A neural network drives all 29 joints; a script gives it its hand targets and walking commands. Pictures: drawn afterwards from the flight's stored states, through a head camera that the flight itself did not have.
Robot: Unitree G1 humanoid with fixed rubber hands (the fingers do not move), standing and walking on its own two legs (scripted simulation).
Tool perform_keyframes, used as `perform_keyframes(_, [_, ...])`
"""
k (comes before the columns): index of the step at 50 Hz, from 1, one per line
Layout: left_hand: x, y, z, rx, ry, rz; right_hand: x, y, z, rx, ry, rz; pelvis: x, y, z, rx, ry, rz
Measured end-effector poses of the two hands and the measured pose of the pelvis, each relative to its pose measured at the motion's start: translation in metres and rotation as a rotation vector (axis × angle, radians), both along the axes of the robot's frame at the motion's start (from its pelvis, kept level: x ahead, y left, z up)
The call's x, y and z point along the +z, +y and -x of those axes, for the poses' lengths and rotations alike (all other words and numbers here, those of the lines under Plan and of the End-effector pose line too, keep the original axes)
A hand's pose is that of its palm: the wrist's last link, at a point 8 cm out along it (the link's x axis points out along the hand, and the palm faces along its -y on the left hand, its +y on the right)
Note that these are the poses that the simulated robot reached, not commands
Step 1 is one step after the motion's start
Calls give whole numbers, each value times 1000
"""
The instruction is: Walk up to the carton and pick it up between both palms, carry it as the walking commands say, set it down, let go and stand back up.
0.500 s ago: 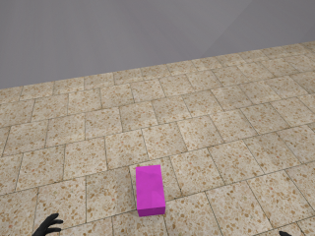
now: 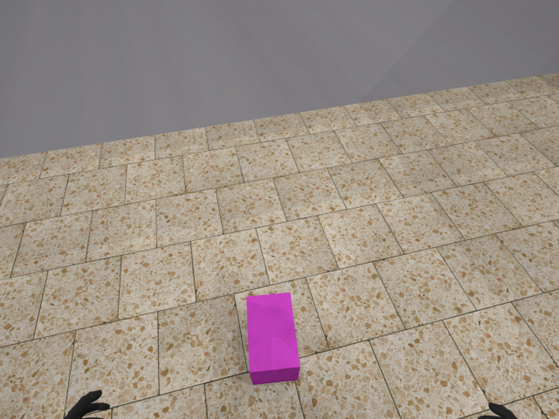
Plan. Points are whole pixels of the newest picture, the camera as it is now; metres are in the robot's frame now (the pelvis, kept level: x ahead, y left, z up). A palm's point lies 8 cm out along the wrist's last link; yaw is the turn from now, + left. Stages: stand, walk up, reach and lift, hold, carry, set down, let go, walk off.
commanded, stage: stand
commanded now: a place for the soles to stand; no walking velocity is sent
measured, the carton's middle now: (271, 337) +0.46 +0.05 -0.70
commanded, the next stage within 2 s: reach and lift in 0.12 s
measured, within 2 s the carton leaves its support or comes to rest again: neither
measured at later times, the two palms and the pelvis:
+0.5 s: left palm (91, 407) +0.16 +0.31 -0.11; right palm (479, 388) +0.19 -0.29 -0.11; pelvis -0.01 -0.01 -0.02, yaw +3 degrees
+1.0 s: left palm (146, 341) +0.28 +0.27 -0.17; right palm (402, 325) +0.31 -0.21 -0.15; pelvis -0.08 +0.00 -0.08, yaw +3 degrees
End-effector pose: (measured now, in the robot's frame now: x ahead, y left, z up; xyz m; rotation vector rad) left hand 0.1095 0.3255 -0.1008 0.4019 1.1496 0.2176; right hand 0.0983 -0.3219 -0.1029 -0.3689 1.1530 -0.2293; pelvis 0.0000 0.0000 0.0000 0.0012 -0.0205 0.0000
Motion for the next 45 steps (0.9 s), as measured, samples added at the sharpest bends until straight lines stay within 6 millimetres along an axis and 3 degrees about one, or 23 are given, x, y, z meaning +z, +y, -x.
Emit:
perform_keyframes(8, [0,-3,-2,0,-3,4,-1,-2,1,-8,4,-4,0,-1,-2,2,5,-1])
perform_keyframes(13, [6,-17,-32,-5,-116,53,11,12,-45,69,-114,-23,-7,-3,9,27,17,-1])
perform_keyframes(16, [1,-20,-31,3,-80,56,13,18,-66,89,-126,-17,-8,-3,13,33,28,-1])
perform_keyframes(21, [-7,-17,-25,34,-59,59,6,26,-76,93,-102,-27,-11,-5,9,43,78,1])
perform_keyframes(24, [-11,-16,-41,28,-102,66,-2,32,-87,75,-124,-45,-17,-6,10,48,102,6])
perform_keyframes(29, [-13,-21,-89,-11,-196,73,-12,48,-116,60,-199,-81,-29,-4,16,47,149,14])
perform_keyframes(32, [-18,-26,-109,-17,-220,80,-18,56,-129,67,-224,-91,-36,-2,21,40,191,15])
perform_keyframes(45, [-54,-42,-141,48,-286,159,-46,97,-180,114,-285,-127,-65,0,65,49,336,28])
